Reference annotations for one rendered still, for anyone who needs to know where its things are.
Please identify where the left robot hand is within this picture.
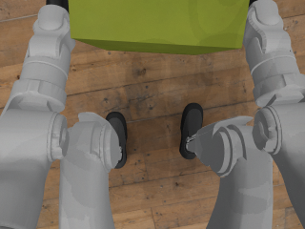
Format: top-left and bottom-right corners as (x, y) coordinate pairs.
(46, 0), (70, 13)

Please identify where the robot thigh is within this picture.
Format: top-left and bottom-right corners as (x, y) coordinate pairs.
(58, 121), (117, 229)
(206, 124), (274, 229)

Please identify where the left robot thigh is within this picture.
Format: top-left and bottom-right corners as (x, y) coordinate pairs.
(58, 121), (117, 229)

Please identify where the carton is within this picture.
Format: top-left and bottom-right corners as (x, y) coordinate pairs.
(68, 0), (250, 55)

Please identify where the robot left forearm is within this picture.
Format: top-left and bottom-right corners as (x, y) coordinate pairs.
(0, 4), (76, 120)

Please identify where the robot right upper arm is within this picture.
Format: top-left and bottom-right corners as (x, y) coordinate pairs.
(252, 102), (305, 229)

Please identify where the robot right forearm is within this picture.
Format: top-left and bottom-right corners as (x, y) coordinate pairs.
(242, 0), (305, 108)

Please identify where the robot left upper arm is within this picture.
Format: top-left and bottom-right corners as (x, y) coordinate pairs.
(0, 109), (70, 229)

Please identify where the right robot thigh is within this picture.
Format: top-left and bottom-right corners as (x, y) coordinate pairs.
(206, 124), (274, 229)

